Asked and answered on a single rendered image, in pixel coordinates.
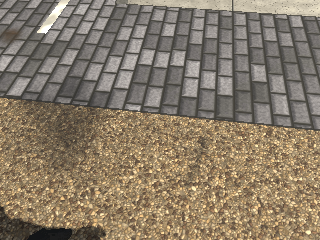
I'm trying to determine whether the left robot hand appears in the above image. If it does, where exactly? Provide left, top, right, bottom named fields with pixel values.
left=28, top=228, right=72, bottom=240

